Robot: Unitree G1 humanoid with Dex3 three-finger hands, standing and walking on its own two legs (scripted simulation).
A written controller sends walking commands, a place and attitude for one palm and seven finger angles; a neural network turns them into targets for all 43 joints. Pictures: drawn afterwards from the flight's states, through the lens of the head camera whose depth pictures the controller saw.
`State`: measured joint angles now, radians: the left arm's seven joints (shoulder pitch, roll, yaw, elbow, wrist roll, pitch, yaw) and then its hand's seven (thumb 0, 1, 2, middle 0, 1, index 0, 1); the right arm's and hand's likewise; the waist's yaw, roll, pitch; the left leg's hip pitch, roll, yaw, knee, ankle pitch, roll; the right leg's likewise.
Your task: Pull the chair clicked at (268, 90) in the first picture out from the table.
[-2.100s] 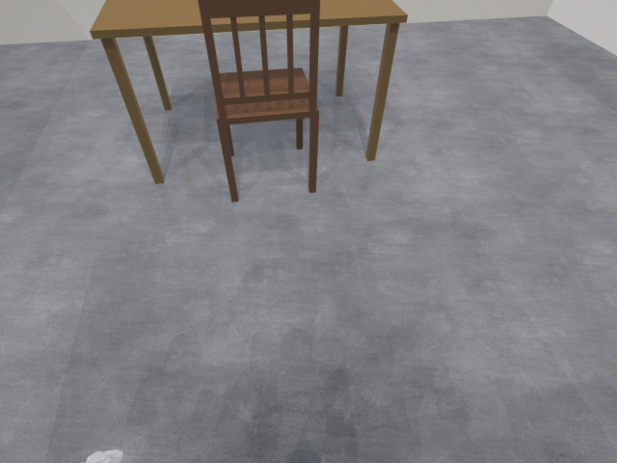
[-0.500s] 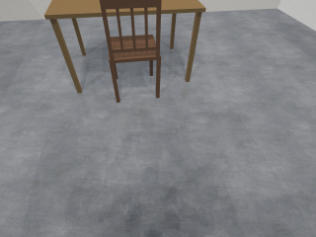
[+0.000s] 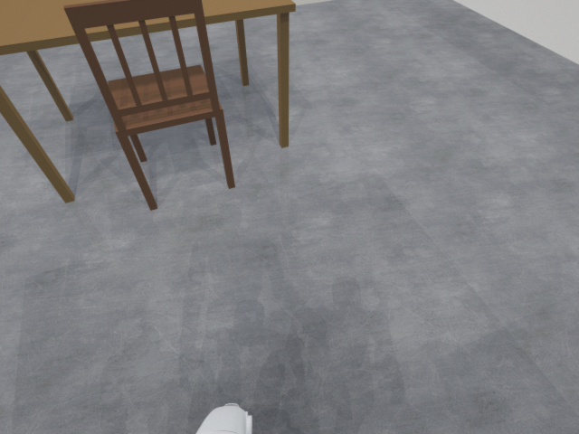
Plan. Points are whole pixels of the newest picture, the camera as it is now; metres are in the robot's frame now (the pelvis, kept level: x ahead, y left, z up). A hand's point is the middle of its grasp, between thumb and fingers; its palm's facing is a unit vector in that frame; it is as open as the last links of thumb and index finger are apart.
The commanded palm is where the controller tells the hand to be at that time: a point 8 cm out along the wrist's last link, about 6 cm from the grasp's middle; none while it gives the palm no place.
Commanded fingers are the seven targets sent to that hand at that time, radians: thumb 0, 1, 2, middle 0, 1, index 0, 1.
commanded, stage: walk to a spot facing it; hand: left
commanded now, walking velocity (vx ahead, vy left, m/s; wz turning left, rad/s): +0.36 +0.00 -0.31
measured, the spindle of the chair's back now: (154, 62) +1.20 +0.57 -0.10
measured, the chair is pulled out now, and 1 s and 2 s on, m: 0.00 0.00 0.00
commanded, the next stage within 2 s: turn to face it in 1.40 s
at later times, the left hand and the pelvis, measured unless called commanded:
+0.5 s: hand (184, 312) +0.34 +0.24 -0.16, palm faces -0.17 -0.97 -0.19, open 7.4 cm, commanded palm none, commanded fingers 0.00 0.90 0.90 -0.20 -0.30 -0.20 -0.30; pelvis +0.21 +0.06 +0.00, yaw -13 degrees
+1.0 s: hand (231, 248) +0.52 +0.18 -0.19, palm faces -0.27 -0.95 -0.19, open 7.2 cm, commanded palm none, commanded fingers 0.00 0.90 0.90 -0.20 -0.30 -0.20 -0.30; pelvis +0.44 +0.00 -0.01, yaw -19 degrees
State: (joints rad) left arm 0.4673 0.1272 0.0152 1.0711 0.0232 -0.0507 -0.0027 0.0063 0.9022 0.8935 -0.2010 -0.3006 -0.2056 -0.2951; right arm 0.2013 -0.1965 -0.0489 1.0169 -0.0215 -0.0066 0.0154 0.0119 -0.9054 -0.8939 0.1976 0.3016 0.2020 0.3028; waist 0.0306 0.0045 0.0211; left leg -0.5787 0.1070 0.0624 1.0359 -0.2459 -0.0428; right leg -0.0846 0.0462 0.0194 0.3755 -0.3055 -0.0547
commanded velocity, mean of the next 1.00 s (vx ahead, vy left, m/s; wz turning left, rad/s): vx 0.37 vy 0.00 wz -0.25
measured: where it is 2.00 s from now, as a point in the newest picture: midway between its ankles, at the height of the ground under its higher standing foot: (337, 281)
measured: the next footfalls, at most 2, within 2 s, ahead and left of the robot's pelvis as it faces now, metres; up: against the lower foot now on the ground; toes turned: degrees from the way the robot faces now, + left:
left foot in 0.20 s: +0.23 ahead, +0.16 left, +0.00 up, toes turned +3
right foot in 0.68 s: +0.39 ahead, -0.12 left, +0.00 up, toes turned -25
